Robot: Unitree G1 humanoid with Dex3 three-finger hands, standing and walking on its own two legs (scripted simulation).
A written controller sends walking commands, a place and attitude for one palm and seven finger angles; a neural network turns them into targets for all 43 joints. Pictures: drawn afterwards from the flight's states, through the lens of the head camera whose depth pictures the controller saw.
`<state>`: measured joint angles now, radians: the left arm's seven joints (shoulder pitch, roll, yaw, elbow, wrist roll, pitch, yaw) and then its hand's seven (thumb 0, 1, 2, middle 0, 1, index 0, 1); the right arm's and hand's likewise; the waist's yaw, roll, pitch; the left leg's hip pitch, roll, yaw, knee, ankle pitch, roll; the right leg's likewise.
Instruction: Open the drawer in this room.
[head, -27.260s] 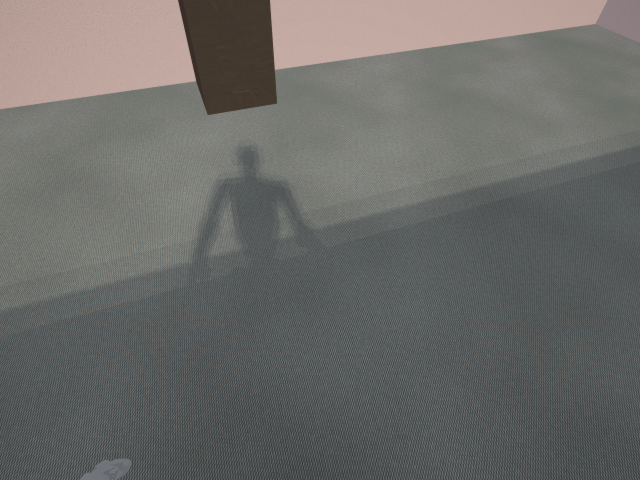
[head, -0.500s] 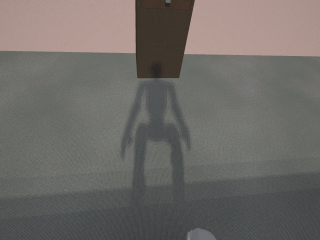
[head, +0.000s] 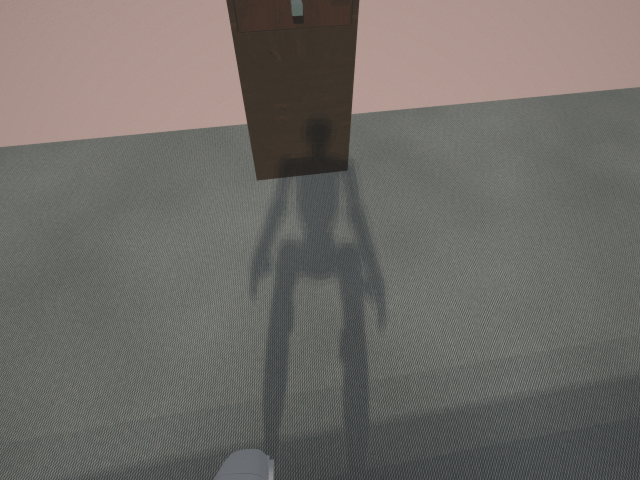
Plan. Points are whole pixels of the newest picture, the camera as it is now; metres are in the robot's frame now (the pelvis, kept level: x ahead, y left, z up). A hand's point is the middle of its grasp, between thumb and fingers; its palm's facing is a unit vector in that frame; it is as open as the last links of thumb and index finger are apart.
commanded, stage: turn or walk to find it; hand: left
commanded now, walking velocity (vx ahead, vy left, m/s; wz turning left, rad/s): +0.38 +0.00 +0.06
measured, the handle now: (296, 5) +1.44 +0.13 -0.01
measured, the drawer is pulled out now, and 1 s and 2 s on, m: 0.00 0.00 0.00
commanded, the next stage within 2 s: stand and wait in 0.26 s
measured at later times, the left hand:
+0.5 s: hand (150, 467) +0.16 +0.26 -0.18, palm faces +0.08 -0.99 -0.15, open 7.4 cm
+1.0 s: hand (189, 393) +0.26 +0.23 -0.16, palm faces +0.07 -0.97 -0.24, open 7.2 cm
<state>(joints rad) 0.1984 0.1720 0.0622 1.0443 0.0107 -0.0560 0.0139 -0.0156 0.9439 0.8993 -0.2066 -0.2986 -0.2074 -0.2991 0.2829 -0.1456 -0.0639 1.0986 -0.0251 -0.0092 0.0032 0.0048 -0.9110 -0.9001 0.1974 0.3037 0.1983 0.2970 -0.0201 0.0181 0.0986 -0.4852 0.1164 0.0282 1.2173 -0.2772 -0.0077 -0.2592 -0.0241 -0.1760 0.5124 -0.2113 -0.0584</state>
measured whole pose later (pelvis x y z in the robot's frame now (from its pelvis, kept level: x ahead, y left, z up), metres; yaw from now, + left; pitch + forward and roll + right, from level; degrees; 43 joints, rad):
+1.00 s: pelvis +0.23 +0.04 +0.01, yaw +2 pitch -2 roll +1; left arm 0.20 0.16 0.02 1.11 0.00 -0.01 0.05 -0.01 0.95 0.90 -0.20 -0.30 -0.21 -0.30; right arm 0.32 -0.08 -0.01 1.19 -0.02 -0.01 -0.02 0.00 -0.91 -0.90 0.20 0.30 0.20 0.30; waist -0.02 0.01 0.04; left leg -0.09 0.05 0.15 0.40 -0.27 -0.02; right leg -0.20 -0.04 -0.14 0.46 -0.23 -0.03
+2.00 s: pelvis +0.23 +0.05 +0.01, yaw +0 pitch -1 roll +0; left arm 0.29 0.12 0.01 1.13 0.01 0.00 0.04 0.00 0.91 0.90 -0.20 -0.30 -0.20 -0.30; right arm 0.31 -0.09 -0.02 1.17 -0.01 0.00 -0.04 0.00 -0.91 -0.90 0.20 0.30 0.20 0.30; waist 0.01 0.00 0.05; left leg -0.10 0.06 0.18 0.43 -0.29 -0.01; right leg -0.21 -0.03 -0.11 0.45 -0.22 -0.02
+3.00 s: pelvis +0.47 +0.05 +0.01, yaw -32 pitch +0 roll -2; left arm 0.22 0.28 0.11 0.96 0.03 0.02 -0.03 0.00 0.91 0.90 -0.20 -0.30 -0.20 -0.30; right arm 0.26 -0.16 -0.05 0.97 -0.02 -0.06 -0.02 -0.01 -0.93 -0.90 0.20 0.30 0.20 0.30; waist 0.03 -0.04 0.08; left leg -0.18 0.08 0.21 0.46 -0.27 0.03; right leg -0.57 -0.06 -0.03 1.27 -0.26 0.01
